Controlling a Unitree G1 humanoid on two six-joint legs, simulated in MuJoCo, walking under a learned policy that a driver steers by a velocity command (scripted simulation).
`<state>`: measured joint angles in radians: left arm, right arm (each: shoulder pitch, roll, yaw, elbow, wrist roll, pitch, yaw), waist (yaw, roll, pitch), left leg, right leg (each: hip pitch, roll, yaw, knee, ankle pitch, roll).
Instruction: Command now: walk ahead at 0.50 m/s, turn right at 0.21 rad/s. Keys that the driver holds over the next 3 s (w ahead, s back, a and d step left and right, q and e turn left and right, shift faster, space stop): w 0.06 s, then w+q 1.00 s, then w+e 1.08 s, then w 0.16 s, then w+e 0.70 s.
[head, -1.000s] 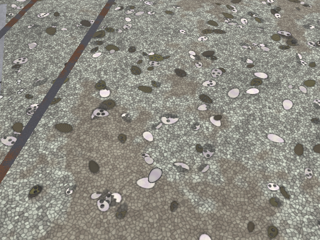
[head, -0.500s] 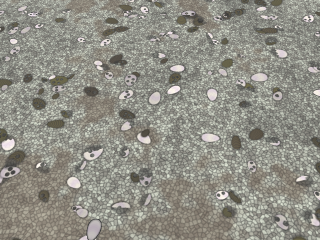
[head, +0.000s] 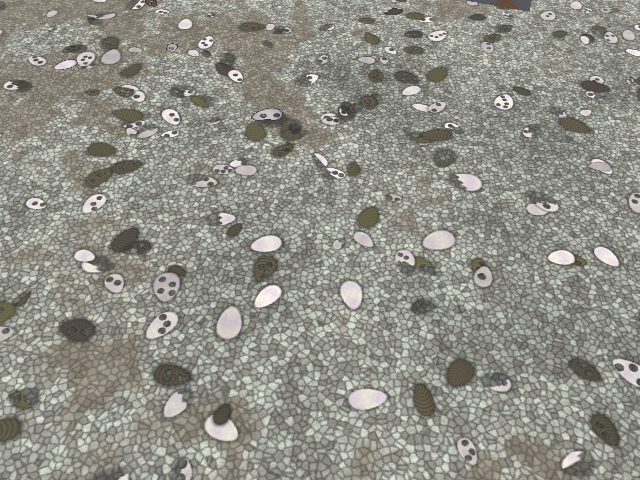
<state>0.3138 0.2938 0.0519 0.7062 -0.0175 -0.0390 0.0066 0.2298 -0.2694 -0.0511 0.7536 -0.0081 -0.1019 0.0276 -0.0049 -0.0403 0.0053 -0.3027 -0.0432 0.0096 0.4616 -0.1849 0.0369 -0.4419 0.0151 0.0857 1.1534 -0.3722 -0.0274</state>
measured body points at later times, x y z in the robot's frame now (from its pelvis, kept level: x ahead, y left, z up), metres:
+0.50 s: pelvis +0.25 -0.05 +0.00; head +0.28 -0.06 +0.45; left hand +0.35 +0.23 -0.09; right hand +0.37 -0.32 -0.12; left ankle +0.19 +0.09 -0.65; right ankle +0.29 -0.15 -0.74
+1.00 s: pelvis +0.49 +0.08 +0.00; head +0.52 +0.11 +0.44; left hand +0.48 +0.39 -0.11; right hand +0.73 -0.11 -0.10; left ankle +0.50 +0.16 -0.74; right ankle +0.51 -0.10 -0.65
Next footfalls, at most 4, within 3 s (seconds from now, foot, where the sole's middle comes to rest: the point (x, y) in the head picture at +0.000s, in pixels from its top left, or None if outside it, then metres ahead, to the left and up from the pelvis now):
0.34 right None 0.33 -0.15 -0.77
0.84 left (239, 460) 0.54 0.17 -0.77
1.38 right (267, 311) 0.91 0.14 -0.77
1.88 left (167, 248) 1.11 0.41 -0.77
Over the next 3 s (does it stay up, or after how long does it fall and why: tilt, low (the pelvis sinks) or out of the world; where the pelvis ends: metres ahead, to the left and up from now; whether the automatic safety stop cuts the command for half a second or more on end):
stays up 1.58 0.24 0.00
